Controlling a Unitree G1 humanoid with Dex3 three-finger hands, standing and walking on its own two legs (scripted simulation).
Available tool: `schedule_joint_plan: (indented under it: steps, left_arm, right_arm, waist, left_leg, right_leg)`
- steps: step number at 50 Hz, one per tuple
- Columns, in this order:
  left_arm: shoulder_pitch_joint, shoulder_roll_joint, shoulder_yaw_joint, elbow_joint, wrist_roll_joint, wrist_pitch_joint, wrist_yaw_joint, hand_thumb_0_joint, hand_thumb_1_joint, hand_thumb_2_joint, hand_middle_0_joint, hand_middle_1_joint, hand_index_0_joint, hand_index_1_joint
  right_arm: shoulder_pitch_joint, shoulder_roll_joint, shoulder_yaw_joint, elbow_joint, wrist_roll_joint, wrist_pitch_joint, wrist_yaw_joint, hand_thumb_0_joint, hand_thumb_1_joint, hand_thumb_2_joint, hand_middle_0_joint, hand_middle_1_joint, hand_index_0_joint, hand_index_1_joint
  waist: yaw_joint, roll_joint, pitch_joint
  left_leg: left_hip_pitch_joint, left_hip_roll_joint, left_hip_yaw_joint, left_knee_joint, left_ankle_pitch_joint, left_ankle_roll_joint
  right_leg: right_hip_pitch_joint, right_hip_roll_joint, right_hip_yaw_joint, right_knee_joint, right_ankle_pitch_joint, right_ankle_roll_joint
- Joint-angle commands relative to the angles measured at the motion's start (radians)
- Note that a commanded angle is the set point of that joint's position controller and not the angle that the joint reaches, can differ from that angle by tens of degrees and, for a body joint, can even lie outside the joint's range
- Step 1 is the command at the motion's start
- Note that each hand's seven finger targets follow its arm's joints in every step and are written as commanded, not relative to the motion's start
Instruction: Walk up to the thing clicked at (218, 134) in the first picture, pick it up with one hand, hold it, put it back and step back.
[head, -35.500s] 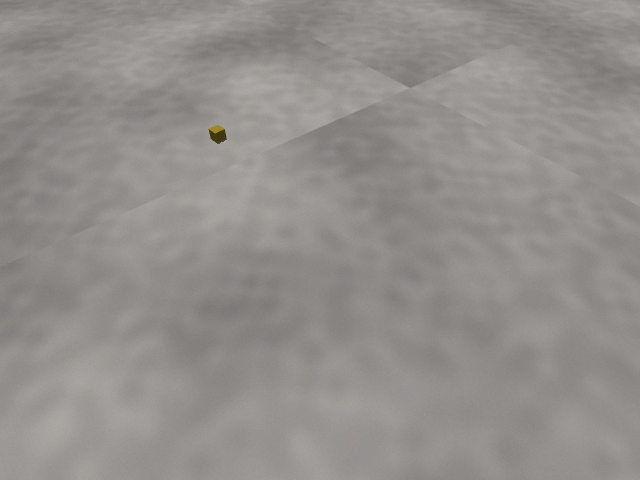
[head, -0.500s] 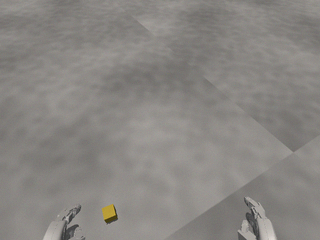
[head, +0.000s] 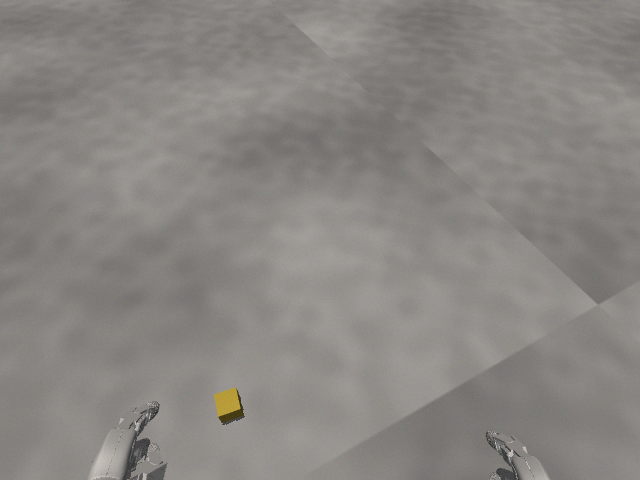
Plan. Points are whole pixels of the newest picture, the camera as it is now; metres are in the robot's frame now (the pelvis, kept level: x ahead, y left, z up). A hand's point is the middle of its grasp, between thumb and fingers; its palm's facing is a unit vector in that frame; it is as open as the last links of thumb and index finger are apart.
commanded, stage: stand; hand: left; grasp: from above
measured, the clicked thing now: (229, 405) +0.41 +0.27 -0.70
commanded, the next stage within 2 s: none
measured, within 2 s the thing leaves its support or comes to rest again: neither
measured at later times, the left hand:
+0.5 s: hand out of the picture +0.04 +0.24 -0.12, palm faces +0.03 -0.95 -0.32, open 7.4 cm
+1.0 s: hand out of the picture +0.05 +0.23 -0.11, palm faces +0.01 -0.94 -0.34, open 7.4 cm
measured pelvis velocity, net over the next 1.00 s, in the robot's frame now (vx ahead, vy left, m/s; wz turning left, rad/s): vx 0.00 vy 0.00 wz -0.01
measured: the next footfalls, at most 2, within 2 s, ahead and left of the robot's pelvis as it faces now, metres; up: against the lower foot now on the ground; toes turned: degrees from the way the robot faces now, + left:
none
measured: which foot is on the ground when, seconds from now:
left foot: down 0.00-1.00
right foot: down 0.00-1.00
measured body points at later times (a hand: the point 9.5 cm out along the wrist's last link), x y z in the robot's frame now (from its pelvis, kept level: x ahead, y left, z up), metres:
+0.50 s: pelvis +0.00 +0.01 +0.04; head +0.00 +0.00 +0.49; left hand +0.04 +0.28 -0.10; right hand +0.06 -0.27 -0.10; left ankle +0.00 +0.11 -0.70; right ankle +0.00 -0.14 -0.70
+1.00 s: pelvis +0.00 +0.00 +0.05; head +0.00 -0.01 +0.50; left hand +0.05 +0.28 -0.09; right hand +0.05 -0.30 -0.10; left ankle +0.00 +0.11 -0.70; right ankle +0.00 -0.14 -0.70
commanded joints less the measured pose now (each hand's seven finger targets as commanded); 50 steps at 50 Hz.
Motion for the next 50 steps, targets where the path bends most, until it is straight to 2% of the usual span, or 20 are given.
schedule_joint_plan:
  steps: [1,5,6,8,12,13,18,20,21,22,24,26,31,36,42,45,50]
  left_arm:
    - [-0.033,0.153,0.070,0.064,-0.003,-0.101,0.007,0.000,0.900,0.900,-0.200,-0.300,-0.200,-0.301]
    - [-0.064,0.155,0.067,0.186,0.004,-0.127,0.004,0.000,0.900,0.900,-0.200,-0.300,-0.200,-0.301]
    - [-0.066,0.153,0.066,0.214,0.000,-0.131,0.003,0.000,0.900,0.900,-0.200,-0.300,-0.200,-0.301]
    - [-0.061,0.151,0.063,0.269,-0.001,-0.137,0.004,0.000,0.900,0.900,-0.200,-0.300,-0.200,-0.301]
    - [-0.053,0.168,0.062,0.368,-0.009,-0.148,0.006,0.000,0.900,0.900,-0.200,-0.300,-0.200,-0.301]
    - [-0.059,0.172,0.060,0.387,-0.011,-0.148,0.007,0.000,0.900,0.900,-0.200,-0.300,-0.200,-0.301]
    - [-0.059,0.170,0.053,0.479,-0.020,-0.143,0.008,0.000,0.900,0.900,-0.200,-0.300,-0.200,-0.301]
    - [-0.062,0.175,0.052,0.508,-0.018,-0.143,0.007,0.000,0.900,0.900,-0.200,-0.300,-0.200,-0.301]
    - [-0.059,0.173,0.050,0.524,-0.016,-0.142,0.006,0.000,0.900,0.900,-0.200,-0.300,-0.200,-0.301]
    - [-0.066,0.180,0.051,0.535,-0.015,-0.140,0.005,0.000,0.900,0.900,-0.200,-0.300,-0.200,-0.301]
    - [-0.071,0.185,0.051,0.554,-0.015,-0.141,0.004,0.000,0.900,0.900,-0.200,-0.300,-0.200,-0.301]
    - [-0.072,0.178,0.047,0.569,-0.014,-0.143,0.003,0.000,0.900,0.900,-0.200,-0.300,-0.200,-0.301]
    - [-0.090,0.194,0.046,0.600,-0.016,-0.148,0.004,0.000,0.900,0.900,-0.200,-0.300,-0.200,-0.301]
    - [-0.094,0.197,0.042,0.623,-0.016,-0.146,0.003,0.000,0.900,0.900,-0.200,-0.300,-0.200,-0.301]
    - [-0.114,0.214,0.043,0.635,-0.020,-0.148,0.000,0.000,0.900,0.900,-0.200,-0.300,-0.200,-0.301]
    - [-0.118,0.219,0.042,0.642,-0.023,-0.147,-0.003,0.000,0.900,0.900,-0.200,-0.300,-0.200,-0.301]
    - [-0.132,0.225,0.043,0.649,-0.025,-0.151,-0.004,0.000,0.900,0.900,-0.200,-0.300,-0.200,-0.301]
  right_arm:
    - [-0.045,-0.163,-0.091,-0.056,0.032,-0.007,0.011,0.000,-0.900,-0.900,0.200,0.300,0.200,0.300]
    - [-0.029,-0.160,-0.092,0.005,0.026,0.014,0.015,0.000,-0.900,-0.900,0.200,0.300,0.200,0.300]
    - [-0.033,-0.164,-0.092,0.020,0.026,0.015,0.014,0.000,-0.900,-0.900,0.200,0.300,0.200,0.300]
    - [-0.048,-0.170,-0.091,0.044,0.026,0.021,0.014,0.000,-0.900,-0.900,0.200,0.300,0.200,0.300]
    - [-0.019,-0.176,-0.088,0.106,0.036,0.028,0.006,0.000,-0.900,-0.900,0.200,0.300,0.200,0.300]
    - [-0.009,-0.181,-0.087,0.124,0.038,0.029,0.005,0.000,-0.900,-0.900,0.200,0.300,0.200,0.300]
    - [-0.016,-0.192,-0.082,0.183,0.044,0.034,-0.001,0.000,-0.900,-0.900,0.200,0.300,0.200,0.300]
    - [-0.022,-0.196,-0.082,0.200,0.045,0.037,-0.002,0.000,-0.900,-0.900,0.200,0.300,0.200,0.300]
    - [-0.032,-0.198,-0.082,0.208,0.046,0.039,-0.001,0.000,-0.900,-0.900,0.200,0.300,0.200,0.300]
    - [-0.027,-0.201,-0.081,0.214,0.046,0.040,-0.001,0.000,-0.900,-0.900,0.200,0.300,0.200,0.300]
    - [-0.033,-0.204,-0.081,0.225,0.047,0.040,-0.001,0.000,-0.900,-0.900,0.200,0.300,0.200,0.300]
    - [-0.043,-0.206,-0.079,0.235,0.049,0.037,0.000,0.000,-0.900,-0.900,0.200,0.300,0.200,0.300]
    - [-0.031,-0.203,-0.073,0.266,0.053,0.038,0.002,0.000,-0.900,-0.900,0.200,0.300,0.200,0.300]
    - [-0.057,-0.213,-0.071,0.280,0.054,0.043,0.006,0.000,-0.900,-0.900,0.200,0.300,0.200,0.300]
    - [-0.054,-0.222,-0.065,0.296,0.054,0.042,0.007,0.000,-0.900,-0.900,0.200,0.300,0.200,0.300]
    - [-0.062,-0.219,-0.061,0.299,0.057,0.043,0.011,0.000,-0.900,-0.900,0.200,0.300,0.200,0.300]
    - [-0.063,-0.226,-0.058,0.306,0.059,0.038,0.008,0.000,-0.900,-0.900,0.200,0.300,0.200,0.300]
  waist:
    - [0.011,-0.027,-0.139]
    - [-0.008,-0.004,-0.075]
    - [-0.004,0.013,-0.068]
    - [0.000,0.032,-0.035]
    - [-0.007,0.002,-0.031]
    - [-0.012,0.004,-0.022]
    - [-0.007,0.035,-0.001]
    - [-0.007,0.034,0.011]
    - [-0.003,0.036,0.029]
    - [-0.008,0.029,0.037]
    - [-0.007,0.022,0.044]
    - [-0.006,0.018,0.036]
    - [-0.015,-0.009,0.024]
    - [-0.011,-0.005,0.037]
    - [-0.016,0.006,0.038]
    - [-0.011,-0.008,0.050]
    - [-0.016,0.003,-0.004]
  left_leg:
    - [0.130,0.052,-0.075,-0.206,0.274,0.047]
    - [0.142,0.058,-0.084,-0.293,0.157,0.042]
    - [0.155,0.067,-0.096,-0.314,0.187,0.043]
    - [0.152,0.077,-0.112,-0.362,0.159,0.043]
    - [0.230,0.078,-0.100,-0.383,0.300,0.031]
    - [0.233,0.076,-0.097,-0.400,0.311,0.025]
    - [0.280,0.098,-0.112,-0.482,0.317,0.020]
    - [0.282,0.102,-0.115,-0.511,0.287,0.019]
    - [0.275,0.100,-0.119,-0.527,0.241,0.016]
    - [0.264,0.100,-0.122,-0.549,0.196,0.016]
    - [0.269,0.102,-0.123,-0.565,0.189,0.015]
    - [0.293,0.104,-0.118,-0.560,0.252,0.013]
    - [0.335,0.102,-0.099,-0.551,0.325,0.007]
    - [0.334,0.103,-0.101,-0.573,0.253,0.006]
    - [0.322,0.106,-0.092,-0.584,0.253,0.004]
    - [0.314,0.109,-0.095,-0.592,0.242,0.004]
    - [0.353,0.116,-0.084,-0.573,0.354,0.007]
  right_leg:
    - [0.167,-0.046,0.065,-0.190,0.242,-0.066]
    - [0.175,-0.048,0.072,-0.274,0.165,-0.059]
    - [0.193,-0.045,0.065,-0.274,0.191,-0.057]
    - [0.210,-0.042,0.059,-0.309,0.190,-0.052]
    - [0.265,-0.062,0.068,-0.366,0.315,-0.051]
    - [0.278,-0.061,0.070,-0.379,0.319,-0.049]
    - [0.320,-0.058,0.060,-0.423,0.297,-0.040]
    - [0.330,-0.056,0.056,-0.445,0.283,-0.035]
    - [0.324,-0.051,0.053,-0.455,0.255,-0.033]
    - [0.332,-0.052,0.055,-0.464,0.249,-0.033]
    - [0.333,-0.056,0.057,-0.473,0.251,-0.034]
    - [0.337,-0.063,0.060,-0.488,0.278,-0.035]
    - [0.348,-0.073,0.070,-0.520,0.308,-0.030]
    - [0.336,-0.069,0.066,-0.542,0.270,-0.027]
    - [0.353,-0.075,0.077,-0.555,0.287,-0.030]
    - [0.350,-0.073,0.076,-0.555,0.256,-0.030]
    - [0.384,-0.082,0.081,-0.549,0.363,-0.034]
